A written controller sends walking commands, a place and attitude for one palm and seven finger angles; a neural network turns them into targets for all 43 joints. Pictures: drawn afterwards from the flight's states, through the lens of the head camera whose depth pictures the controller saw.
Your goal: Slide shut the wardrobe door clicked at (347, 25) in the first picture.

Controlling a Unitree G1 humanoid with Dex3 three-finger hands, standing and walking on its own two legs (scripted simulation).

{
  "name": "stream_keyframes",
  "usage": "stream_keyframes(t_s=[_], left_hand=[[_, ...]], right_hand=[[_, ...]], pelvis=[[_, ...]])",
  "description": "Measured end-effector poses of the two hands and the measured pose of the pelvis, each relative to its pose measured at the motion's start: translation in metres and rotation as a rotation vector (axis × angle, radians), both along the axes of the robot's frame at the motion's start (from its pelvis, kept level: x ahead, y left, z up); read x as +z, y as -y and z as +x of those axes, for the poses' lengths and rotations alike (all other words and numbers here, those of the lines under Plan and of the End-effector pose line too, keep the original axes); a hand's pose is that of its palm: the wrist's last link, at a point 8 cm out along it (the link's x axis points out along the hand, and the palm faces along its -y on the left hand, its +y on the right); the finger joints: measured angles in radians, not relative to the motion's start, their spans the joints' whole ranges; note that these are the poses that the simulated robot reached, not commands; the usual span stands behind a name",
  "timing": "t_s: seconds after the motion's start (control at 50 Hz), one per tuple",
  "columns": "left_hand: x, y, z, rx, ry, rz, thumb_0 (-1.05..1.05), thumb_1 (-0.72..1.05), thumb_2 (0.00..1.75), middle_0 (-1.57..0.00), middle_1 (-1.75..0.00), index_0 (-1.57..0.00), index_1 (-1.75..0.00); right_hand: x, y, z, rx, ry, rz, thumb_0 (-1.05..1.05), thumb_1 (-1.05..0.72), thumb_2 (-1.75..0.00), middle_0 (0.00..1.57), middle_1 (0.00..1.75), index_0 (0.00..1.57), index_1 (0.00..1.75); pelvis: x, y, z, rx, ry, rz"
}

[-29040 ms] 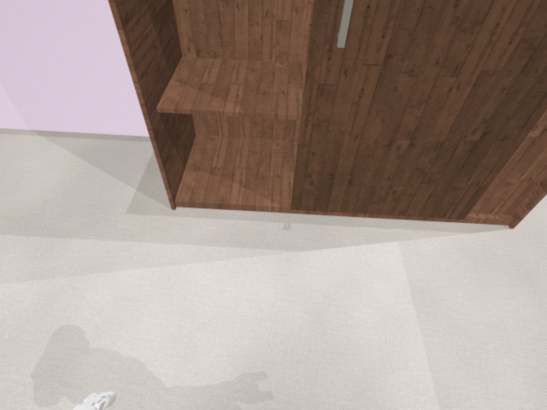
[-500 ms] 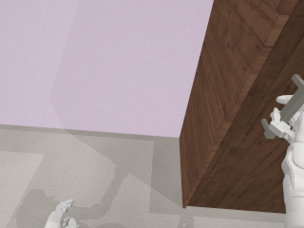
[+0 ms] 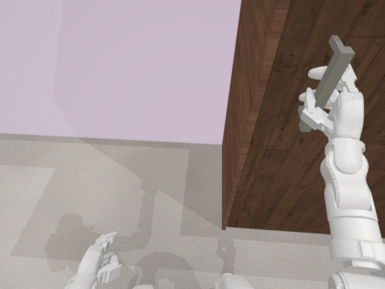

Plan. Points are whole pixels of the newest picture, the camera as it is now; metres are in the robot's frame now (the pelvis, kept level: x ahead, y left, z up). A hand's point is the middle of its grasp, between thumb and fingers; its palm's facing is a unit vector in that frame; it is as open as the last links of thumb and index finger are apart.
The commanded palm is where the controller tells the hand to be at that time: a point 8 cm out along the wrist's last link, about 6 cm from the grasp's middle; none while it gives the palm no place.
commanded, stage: stop walking and hold the door there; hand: right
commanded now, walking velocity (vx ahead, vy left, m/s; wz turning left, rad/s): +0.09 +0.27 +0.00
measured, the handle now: (318, 88) +0.44 -0.22 +0.19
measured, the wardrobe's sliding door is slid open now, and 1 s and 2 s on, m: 0.00 0.00 0.00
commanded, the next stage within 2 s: loosen the grip on the handle in 0.68 s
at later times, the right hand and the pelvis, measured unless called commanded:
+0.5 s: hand (308, 109) +0.39 -0.19 +0.18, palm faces +0.21 +0.97 -0.14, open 5.9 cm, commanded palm +0.36 -0.22 +0.18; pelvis +0.01 -0.02 +0.03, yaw +2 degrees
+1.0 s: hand (314, 109) +0.39 -0.20 +0.19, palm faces +0.26 +0.96 -0.07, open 8.5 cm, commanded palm +0.35 -0.24 +0.18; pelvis +0.01 -0.02 +0.03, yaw +2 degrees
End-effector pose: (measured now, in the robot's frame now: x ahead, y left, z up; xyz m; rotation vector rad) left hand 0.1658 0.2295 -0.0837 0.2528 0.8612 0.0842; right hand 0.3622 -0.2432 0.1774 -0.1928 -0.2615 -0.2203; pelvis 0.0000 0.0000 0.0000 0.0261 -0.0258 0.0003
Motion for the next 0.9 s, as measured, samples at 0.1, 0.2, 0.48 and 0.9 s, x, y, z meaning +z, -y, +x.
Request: stream_keyframes(t_s=[0.1, 0.2, 0.48, 0.9], left_hand=[[-0.019, 0.031, -0.028, 0.084, -0.073, -0.013, 0.01, 0.91, 0.90, -0.20, -0.30, -0.21, -0.30], [-0.005, 0.065, -0.049, 0.075, -0.147, -0.091, 0.00, 0.92, 0.90, -0.20, -0.30, -0.21, -0.30], [0.027, 0.037, 0.024, 0.025, 0.084, -0.054, 0.01, 0.91, 0.90, -0.20, -0.30, -0.21, -0.30], [0.033, 0.009, 0.003, 0.084, 0.103, -0.028, 0.01, 0.91, 0.90, -0.20, -0.30, -0.21, -0.30]], right_hand=[[-0.004, 0.002, 0.003, 0.071, 0.049, 0.054, -0.04, -0.74, -0.82, 0.45, 1.40, 0.27, 1.38], [0.001, 0.002, 0.002, 0.079, -0.003, 0.072, -0.01, -0.74, -0.81, 0.45, 1.40, 0.29, 1.39], [0.006, -0.001, -0.002, 0.024, -0.080, 0.037, -0.01, -0.75, -0.79, 0.45, 1.40, 0.27, 1.40], [0.008, 0.009, 0.009, 0.030, -0.144, 0.109, -0.04, -0.56, -0.75, 0.46, 1.40, 0.32, 1.40]], pelvis=[[-0.004, 0.028, -0.002, 0.026, 0.018, -0.008], [0.024, 0.031, 0.003, 0.014, 0.000, 0.000], [0.030, 0.024, 0.009, 0.032, -0.006, -0.015], [0.033, 0.015, 0.016, 0.018, -0.044, -0.033]])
